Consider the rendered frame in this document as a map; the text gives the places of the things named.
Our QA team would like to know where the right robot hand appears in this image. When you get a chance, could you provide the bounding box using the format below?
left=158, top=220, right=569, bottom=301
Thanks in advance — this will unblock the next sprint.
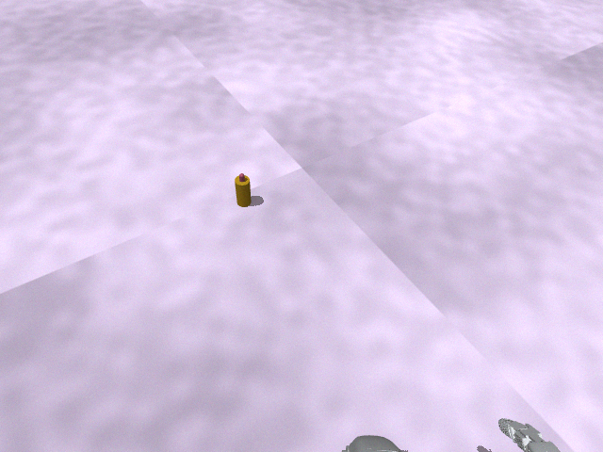
left=498, top=418, right=560, bottom=452

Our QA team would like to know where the bottle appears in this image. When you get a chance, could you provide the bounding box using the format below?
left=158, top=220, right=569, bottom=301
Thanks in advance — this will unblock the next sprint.
left=235, top=173, right=251, bottom=207

